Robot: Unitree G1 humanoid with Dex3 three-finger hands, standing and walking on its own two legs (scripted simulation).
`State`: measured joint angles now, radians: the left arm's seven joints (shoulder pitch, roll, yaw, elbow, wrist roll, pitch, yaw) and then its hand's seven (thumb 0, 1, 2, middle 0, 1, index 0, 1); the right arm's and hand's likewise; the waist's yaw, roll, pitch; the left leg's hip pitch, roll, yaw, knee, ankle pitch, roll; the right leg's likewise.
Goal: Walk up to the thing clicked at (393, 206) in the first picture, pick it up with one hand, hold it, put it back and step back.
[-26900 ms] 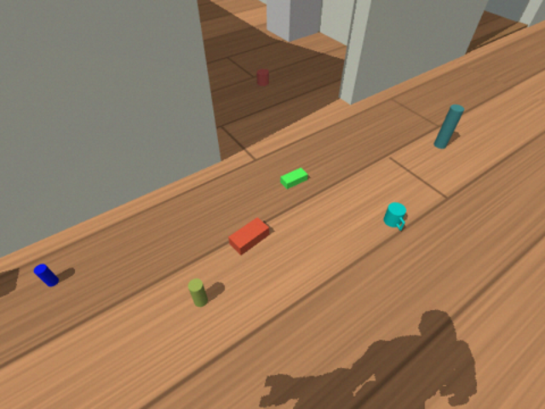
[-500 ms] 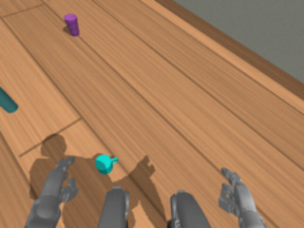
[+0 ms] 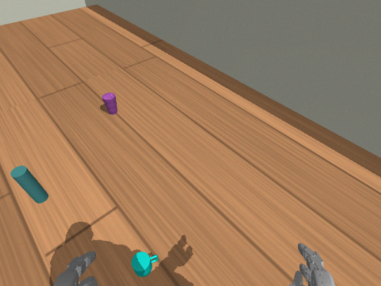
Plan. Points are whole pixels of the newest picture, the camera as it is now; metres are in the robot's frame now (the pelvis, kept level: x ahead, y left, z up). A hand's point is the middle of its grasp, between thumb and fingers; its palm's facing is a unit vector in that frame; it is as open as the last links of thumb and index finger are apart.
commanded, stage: home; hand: left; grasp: from above
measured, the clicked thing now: (145, 262) +0.40 +0.19 -0.67
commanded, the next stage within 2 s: stand in 1.94 s
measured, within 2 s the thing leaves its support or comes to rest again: neither
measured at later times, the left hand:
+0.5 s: hand out of the picture +0.15 +0.18 -0.05, palm faces +0.05 -0.98 -0.19, open 7.4 cm
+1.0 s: hand out of the picture +0.15 +0.18 -0.04, palm faces +0.05 -0.98 -0.19, open 7.4 cm
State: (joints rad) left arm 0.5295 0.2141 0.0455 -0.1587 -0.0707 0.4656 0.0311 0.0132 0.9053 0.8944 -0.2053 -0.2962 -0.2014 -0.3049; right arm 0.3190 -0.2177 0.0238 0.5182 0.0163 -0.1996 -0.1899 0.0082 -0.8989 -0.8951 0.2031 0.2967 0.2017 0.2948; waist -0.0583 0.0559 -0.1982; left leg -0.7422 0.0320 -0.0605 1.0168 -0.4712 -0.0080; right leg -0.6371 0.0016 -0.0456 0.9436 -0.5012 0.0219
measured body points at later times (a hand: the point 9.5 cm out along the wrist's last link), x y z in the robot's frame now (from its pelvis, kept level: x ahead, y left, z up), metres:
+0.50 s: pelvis -0.01 +0.00 +0.00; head +0.01 +0.00 +0.45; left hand +0.15 +0.23 -0.03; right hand +0.15 -0.24 -0.06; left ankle +0.02 +0.12 -0.68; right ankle -0.02 -0.14 -0.68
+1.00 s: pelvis -0.01 +0.00 +0.00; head +0.00 +0.01 +0.45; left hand +0.15 +0.23 -0.03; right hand +0.15 -0.24 -0.06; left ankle +0.02 +0.12 -0.68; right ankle -0.02 -0.14 -0.68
